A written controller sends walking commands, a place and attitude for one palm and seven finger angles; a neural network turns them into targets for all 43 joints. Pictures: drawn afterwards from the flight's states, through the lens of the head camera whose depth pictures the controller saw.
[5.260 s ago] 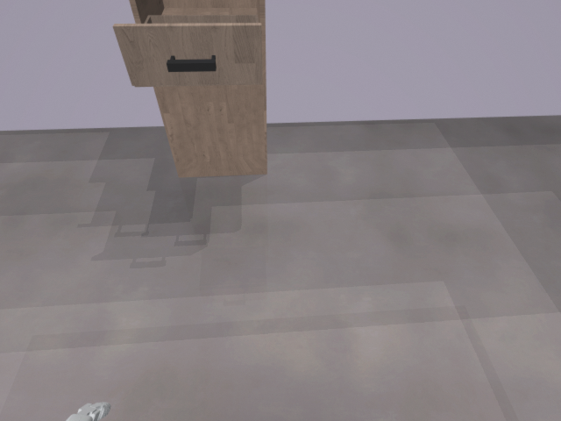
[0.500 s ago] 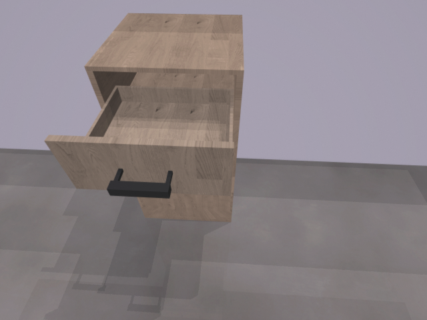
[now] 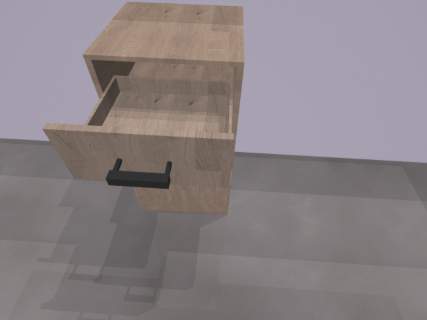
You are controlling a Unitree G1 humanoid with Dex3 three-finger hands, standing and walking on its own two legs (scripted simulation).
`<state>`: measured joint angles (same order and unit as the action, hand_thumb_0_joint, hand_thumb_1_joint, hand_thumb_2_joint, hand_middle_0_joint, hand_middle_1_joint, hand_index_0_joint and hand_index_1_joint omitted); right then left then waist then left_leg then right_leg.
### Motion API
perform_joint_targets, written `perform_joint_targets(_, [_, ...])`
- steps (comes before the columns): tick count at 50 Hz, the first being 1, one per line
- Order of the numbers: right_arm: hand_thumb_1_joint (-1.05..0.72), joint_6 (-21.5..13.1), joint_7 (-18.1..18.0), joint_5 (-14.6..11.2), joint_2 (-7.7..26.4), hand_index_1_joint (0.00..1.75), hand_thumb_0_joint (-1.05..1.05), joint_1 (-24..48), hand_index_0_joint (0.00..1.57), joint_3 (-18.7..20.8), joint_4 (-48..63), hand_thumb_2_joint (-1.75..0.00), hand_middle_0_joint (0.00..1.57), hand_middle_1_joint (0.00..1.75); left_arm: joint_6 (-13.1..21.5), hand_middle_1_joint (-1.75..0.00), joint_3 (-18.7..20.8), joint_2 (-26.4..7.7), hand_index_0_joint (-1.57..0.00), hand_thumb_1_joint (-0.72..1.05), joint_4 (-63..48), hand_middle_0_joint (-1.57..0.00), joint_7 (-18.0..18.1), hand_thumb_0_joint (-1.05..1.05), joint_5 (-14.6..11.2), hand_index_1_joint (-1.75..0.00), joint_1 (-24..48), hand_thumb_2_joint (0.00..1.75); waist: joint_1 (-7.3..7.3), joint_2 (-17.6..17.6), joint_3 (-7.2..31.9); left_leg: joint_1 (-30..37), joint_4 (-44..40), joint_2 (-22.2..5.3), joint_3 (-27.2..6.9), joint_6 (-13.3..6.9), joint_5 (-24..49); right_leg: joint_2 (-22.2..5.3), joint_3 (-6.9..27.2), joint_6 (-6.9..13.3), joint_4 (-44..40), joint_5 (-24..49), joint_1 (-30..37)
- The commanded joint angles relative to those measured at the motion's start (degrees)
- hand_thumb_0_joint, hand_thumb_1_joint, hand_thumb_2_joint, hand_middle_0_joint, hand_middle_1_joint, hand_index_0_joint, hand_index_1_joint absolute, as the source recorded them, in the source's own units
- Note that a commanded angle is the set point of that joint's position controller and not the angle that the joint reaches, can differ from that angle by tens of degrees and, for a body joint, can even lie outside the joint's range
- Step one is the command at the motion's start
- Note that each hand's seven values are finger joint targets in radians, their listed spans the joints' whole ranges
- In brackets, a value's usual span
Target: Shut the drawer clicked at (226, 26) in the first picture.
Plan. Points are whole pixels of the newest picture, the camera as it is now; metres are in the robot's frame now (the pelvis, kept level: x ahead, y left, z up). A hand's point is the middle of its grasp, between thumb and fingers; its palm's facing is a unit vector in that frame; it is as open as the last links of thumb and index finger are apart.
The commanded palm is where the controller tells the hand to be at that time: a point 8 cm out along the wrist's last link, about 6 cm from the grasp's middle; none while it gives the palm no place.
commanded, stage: look again from close up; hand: left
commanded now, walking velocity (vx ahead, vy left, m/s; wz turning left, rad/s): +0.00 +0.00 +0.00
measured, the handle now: (141, 171) +0.43 +0.20 +0.00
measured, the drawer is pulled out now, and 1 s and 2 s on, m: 0.30 0.30 0.30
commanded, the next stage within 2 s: shuffle to correct the standing spot in 0.48 s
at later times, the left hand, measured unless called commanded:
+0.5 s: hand out of the picture +0.06 +0.21 -0.17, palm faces +0.00 -0.98 -0.22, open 7.4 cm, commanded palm none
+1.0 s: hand out of the picture +0.06 +0.18 -0.19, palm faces +0.03 -0.98 -0.18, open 7.4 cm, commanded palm none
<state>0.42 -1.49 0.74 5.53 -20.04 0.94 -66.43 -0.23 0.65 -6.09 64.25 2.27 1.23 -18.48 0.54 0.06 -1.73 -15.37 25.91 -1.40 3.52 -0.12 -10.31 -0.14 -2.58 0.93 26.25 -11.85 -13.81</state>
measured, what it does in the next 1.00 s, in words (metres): shifts its weight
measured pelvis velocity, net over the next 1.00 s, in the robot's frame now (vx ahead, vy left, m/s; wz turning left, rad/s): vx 0.09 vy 0.01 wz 0.00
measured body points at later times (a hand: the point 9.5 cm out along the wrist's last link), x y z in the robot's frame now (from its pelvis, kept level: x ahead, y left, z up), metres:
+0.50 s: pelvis +0.04 +0.03 +0.00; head +0.04 +0.03 +0.45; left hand +0.06 +0.26 -0.15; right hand +0.06 -0.20 -0.16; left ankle +0.04 +0.11 -0.74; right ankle +0.03 -0.11 -0.74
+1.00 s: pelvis +0.09 +0.01 -0.01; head +0.11 +0.02 +0.44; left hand +0.06 +0.23 -0.17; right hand +0.08 -0.21 -0.17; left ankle +0.04 +0.11 -0.74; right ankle +0.03 -0.11 -0.74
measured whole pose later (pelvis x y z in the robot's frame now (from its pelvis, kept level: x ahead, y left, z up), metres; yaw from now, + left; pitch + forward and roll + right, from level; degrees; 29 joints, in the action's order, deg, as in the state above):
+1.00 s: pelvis +0.09 +0.01 -0.01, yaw +0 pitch +0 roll +0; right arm -1.5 -1.1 0.9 8.3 -16.8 0.0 -64.9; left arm 1.9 1.0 -8.2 63.1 1.4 1.5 -20.9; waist 0.4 -0.2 -2.4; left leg -11.8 36.4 -0.8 4.4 -1.7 -23.2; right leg -0.7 -2.3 0.2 32.6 -23.7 -8.5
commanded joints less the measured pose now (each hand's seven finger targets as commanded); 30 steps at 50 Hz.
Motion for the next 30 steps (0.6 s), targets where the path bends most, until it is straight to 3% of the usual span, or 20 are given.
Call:
perform_joint_targets(1, [-0.9, -0.14, 1.43, 0.52, 4.91, 0.3, 0.0, -2.47, 0.2, 0.67, 7.14, -0.9, 0.2, 0.3, 2.49, -0.3, 1.0, -10.61, -0.2, 0.9, -5.41, -0.2, 1.14, 0.0, 0.04, -0.3, -0.52, 0.9, 2.45, -4.76, 1.13, 0.27, 12.24, -0.41, -1.74, 0.05, -9.4, -12.11, 14.22, 4.44, -13.24, -24.75, -9.98])
perform_joint_targets(2, [-0.9, -0.52, 1.51, 0.72, 4.44, 0.3, 0.0, -4.52, 0.2, 0.47, 6.9, -0.9, 0.2, 0.3, 2.87, -0.3, 1.5, -11.14, -0.2, 0.9, -6.95, -0.2, 1.21, 0.0, -0.03, -0.3, 0.9, 0.9, 2.94, -0.29, 4.88, 3.97, 9.63, -0.11, -1.54, 0.23, -5.07, -11.5, 11.37, 5.54, -10.29, -15.42, -8.08])
perform_joint_targets(4, [-0.9, -1.56, 1.13, 0.27, 4.66, 0.3, 0.0, -5.32, 0.2, 0.0, 7.37, -0.9, 0.2, 0.3, 3.17, -0.3, 0.85, -8.32, -0.2, 0.9, -6.36, -0.2, 0.84, 0.0, -0.23, -0.3, 0.19, 0.9, 2.89, 0.3, 1.24, 3.76, 2.58, -1.89, -3.78, -0.5, -3.66, -7.61, 8.38, 4.18, -5.41, -12.29, -8.5])
perform_joint_targets(6, [-0.9, -1.84, 0.81, 0.39, 6.38, 0.3, 0.0, -3.06, 0.2, -0.02, 8.14, -0.9, 0.2, 0.3, 2.1, -0.3, 0.43, -6.8, -0.2, 0.9, -6.09, -0.2, 0.6, 0.0, -0.16, -0.3, -1.4, 0.9, 0.99, 5.77, -4.19, -3.89, -3.77, -4.24, -8.42, -1.93, -9.21, -3.99, 5.52, 2.61, -1.96, -12.16, -5.97])
perform_joint_targets(7, [-0.9, -1.93, 0.72, 0.51, 6.76, 0.3, 0.0, -1.45, 0.2, -0.12, 8.59, -0.9, 0.2, 0.3, 1.77, -0.3, 0.4, -6.58, -0.2, 0.9, -6.15, -0.2, 0.55, 0.0, -0.03, -0.3, -2.6, 0.9, -0.12, 7.33, -5.33, -6.2, -6.08, -4.94, -10.01, -2.48, -9.76, -3.19, 4.22, 2.23, -0.54, -8.78, -3.77])
perform_joint_targets(10, [-0.9, -2.15, 0.56, 0.2, 8.5, 0.3, 0.0, -0.1, 0.2, -0.1, 9.14, -0.9, 0.2, 0.3, 1.85, -0.3, -0.07, -6.15, -0.2, 0.9, -5.84, -0.2, 0.19, 0.0, -0.16, -0.3, -3.65, 0.9, -0.86, -0.51, -5.94, -7.1, -8.3, -4.81, -10.3, -2.84, -12.51, -3.37, 4.39, 1.64, -0.86, -4.98, -0.35])
perform_joint_targets(11, [-0.9, -2.21, 0.57, 0.17, 8.91, 0.3, 0.0, -0.04, 0.2, -0.09, 8.84, -0.9, 0.2, 0.3, 1.83, -0.3, -0.14, -6.27, -0.2, 0.9, -5.83, -0.2, 0.15, 0.0, -0.19, -0.3, -3.39, 0.9, -0.68, -1.02, -5.64, -5.97, -8.67, -4.62, -10.12, -2.79, -11.99, -3.63, 4.72, 1.56, -1.22, -4.8, -0.49])
perform_joint_targets(13, [-0.9, -2.54, 0.54, 0.17, 9.22, 0.3, 0.0, 0.2, 0.2, -0.29, 8.33, -0.9, 0.2, 0.3, 1.82, -0.3, -0.08, -6.88, -0.2, 0.9, -6.11, -0.2, 0.13, 0.0, -0.21, -0.3, -3.0, 0.9, -0.84, 0.67, -4.25, -3.68, -8.81, -4.74, -9.57, -2.85, -7.31, -4.1, 4.33, 1.31, -1.01, -1.67, 0.83])
perform_joint_targets(17, [-0.9, -2.86, 0.43, 0.1, 9.77, 0.3, 0.0, 0.69, 0.2, -0.52, 7.57, -0.9, 0.2, 0.3, 1.85, -0.3, -0.01, -8.13, -0.2, 0.9, -6.26, -0.2, 0.09, 0.0, -0.42, -0.3, -1.98, 0.9, -0.63, -0.33, -1.33, 1.16, -7.12, -4.33, -7.78, -2.74, 1.44, -4.86, 4.33, 0.92, -1.69, 2.05, 2.41])
perform_joint_targets(25, [-0.9, -2.81, 0.33, -0.09, 10.81, 0.3, 0.0, 2.57, 0.2, -0.77, 5.91, -0.9, 0.2, 0.3, 1.78, -0.3, -0.06, -9.65, -0.2, 0.9, -5.32, -0.2, 0.1, 0.0, -0.57, -0.3, -0.93, 0.9, -0.53, 0.08, 0.36, 4.98, -5.74, -4.05, -6.25, -2.3, 8.2, -5.75, 4.88, 0.32, -2.83, 5.86, 4.23])
perform_joint_targets(29, [-0.9, -2.67, 0.17, -0.15, 10.71, 0.3, 0.0, 3.43, 0.2, -0.83, 4.99, -0.9, 0.2, 0.3, 1.61, -0.3, -0.2, -9.42, -0.2, 0.9, -4.41, -0.2, 0.17, 0.0, -0.53, -0.3, -0.83, 0.9, -0.53, 0.49, -0.89, 5.59, -5.83, -4.12, -6.06, -2.22, 9.2, -5.77, 4.95, 0.11, -3.38, 6.33, 4.04])
perform_joint_targets(30, [-0.9, -2.59, 0.19, -0.09, 10.24, 0.3, 0.0, 3.26, 0.2, -1.0, 4.45, -0.9, 0.2, 0.3, 1.59, -0.3, -0.34, -8.97, -0.2, 0.9, -3.83, -0.2, 0.13, 0.0, -0.53, -0.3, -1.33, 0.9, -0.52, 0.25, -0.31, 6.03, -6.14, -4.18, -5.96, -2.23, 6.41, -5.78, 4.69, 0.07, -3.61, 4.36, 4.43])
